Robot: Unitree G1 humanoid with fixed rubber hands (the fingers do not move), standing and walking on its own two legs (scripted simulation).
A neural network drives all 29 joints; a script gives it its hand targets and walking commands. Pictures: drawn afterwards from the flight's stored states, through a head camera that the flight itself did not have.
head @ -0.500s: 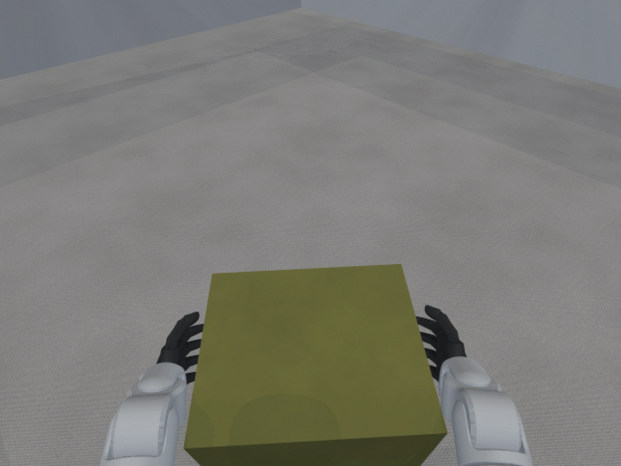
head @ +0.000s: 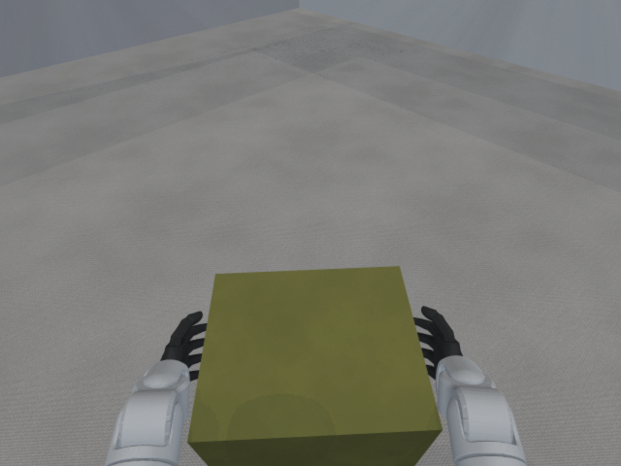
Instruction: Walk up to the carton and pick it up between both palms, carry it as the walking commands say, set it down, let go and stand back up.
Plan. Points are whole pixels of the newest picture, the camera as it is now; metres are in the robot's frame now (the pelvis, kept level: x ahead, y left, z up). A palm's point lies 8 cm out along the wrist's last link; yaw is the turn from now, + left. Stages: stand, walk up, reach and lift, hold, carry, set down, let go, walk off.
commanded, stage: carry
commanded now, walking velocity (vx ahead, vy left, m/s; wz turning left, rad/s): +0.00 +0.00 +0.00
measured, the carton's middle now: (312, 382) +0.28 +0.00 -0.05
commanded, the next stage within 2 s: hold in 1.48 s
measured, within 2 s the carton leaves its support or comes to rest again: neither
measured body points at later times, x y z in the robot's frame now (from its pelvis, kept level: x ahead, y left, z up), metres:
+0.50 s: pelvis +0.02 +0.01 +0.00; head +0.00 +0.00 +0.45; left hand +0.31 +0.19 +0.02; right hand +0.31 -0.16 +0.02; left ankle +0.07 +0.13 -0.73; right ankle +0.04 -0.09 -0.73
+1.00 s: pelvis +0.03 +0.02 +0.00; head +0.01 +0.01 +0.45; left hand +0.32 +0.20 +0.02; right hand +0.32 -0.15 +0.02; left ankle +0.07 +0.13 -0.73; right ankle +0.04 -0.09 -0.73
